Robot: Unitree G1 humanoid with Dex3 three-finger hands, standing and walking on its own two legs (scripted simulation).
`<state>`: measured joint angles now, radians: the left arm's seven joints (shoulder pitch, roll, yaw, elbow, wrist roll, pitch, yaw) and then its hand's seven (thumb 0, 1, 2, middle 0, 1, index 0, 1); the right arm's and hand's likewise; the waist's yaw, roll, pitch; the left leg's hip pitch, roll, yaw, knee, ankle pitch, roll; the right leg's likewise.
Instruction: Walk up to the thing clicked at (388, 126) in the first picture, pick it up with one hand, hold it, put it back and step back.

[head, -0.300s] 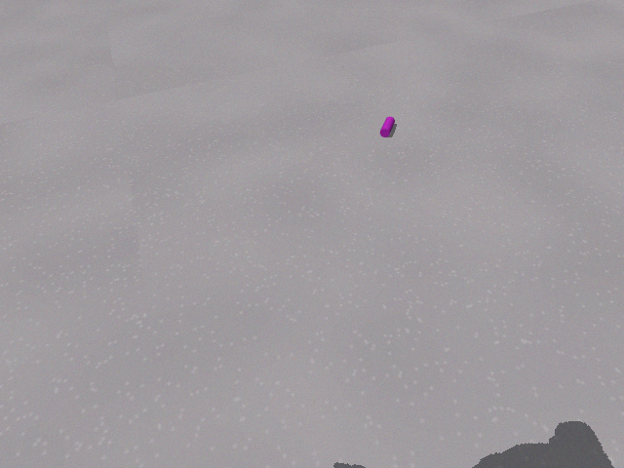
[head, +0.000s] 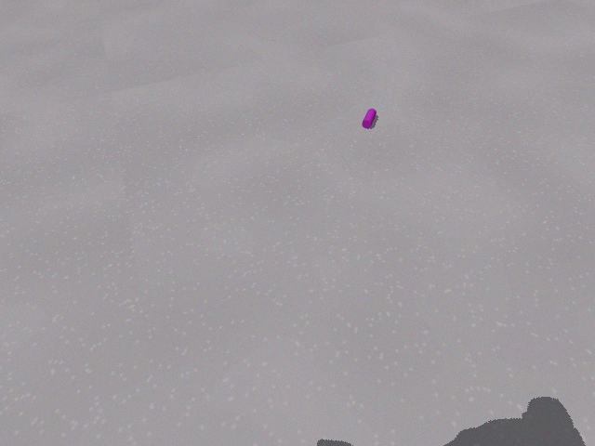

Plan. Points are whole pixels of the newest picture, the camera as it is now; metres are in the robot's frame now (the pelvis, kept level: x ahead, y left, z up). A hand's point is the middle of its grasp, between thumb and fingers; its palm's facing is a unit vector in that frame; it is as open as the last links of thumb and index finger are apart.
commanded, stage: stand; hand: left
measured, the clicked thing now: (369, 118) +1.95 -0.40 -0.76
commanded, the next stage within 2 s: walk up in 0.82 s
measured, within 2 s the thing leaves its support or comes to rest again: neither
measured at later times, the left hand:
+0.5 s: hand out of the picture +0.08 +0.25 -0.15, palm faces -0.01 -0.94 -0.34, open 7.4 cm
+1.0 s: hand out of the picture +0.10 +0.28 -0.14, palm faces +0.15 -0.93 -0.34, open 7.4 cm
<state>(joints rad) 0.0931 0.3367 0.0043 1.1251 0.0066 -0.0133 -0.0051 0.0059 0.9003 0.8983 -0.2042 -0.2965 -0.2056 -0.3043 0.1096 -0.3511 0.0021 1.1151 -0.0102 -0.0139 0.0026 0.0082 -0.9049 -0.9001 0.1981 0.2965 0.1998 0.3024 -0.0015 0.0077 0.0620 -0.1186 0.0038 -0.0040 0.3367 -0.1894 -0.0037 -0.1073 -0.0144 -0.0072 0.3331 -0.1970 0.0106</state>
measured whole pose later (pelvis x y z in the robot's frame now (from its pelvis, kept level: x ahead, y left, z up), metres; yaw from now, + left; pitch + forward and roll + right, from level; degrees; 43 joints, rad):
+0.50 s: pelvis +0.00 +0.00 +0.00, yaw +0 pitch -2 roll +0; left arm 0.10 0.34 0.00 1.12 0.01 -0.01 0.00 0.01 0.90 0.90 -0.20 -0.30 -0.21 -0.30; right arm 0.11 -0.35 0.00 1.11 -0.01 -0.01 0.00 0.01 -0.90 -0.90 0.20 0.30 0.20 0.30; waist 0.00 0.01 0.05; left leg -0.11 0.00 -0.01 0.32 -0.18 0.00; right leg -0.10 -0.02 -0.01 0.32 -0.19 0.01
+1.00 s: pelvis +0.01 -0.02 -0.02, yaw +7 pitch -1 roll +1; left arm 0.11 0.44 0.14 0.89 0.05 0.00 -0.12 0.01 0.90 0.90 -0.21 -0.30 -0.21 -0.30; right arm 0.28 -0.42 -0.08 1.04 -0.03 -0.03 0.03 0.01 -0.90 -0.90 0.20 0.30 0.21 0.30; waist 0.03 -0.05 0.02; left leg -0.26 -0.04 -0.12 0.56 -0.29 -0.02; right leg -0.23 -0.01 0.00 0.62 -0.45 -0.05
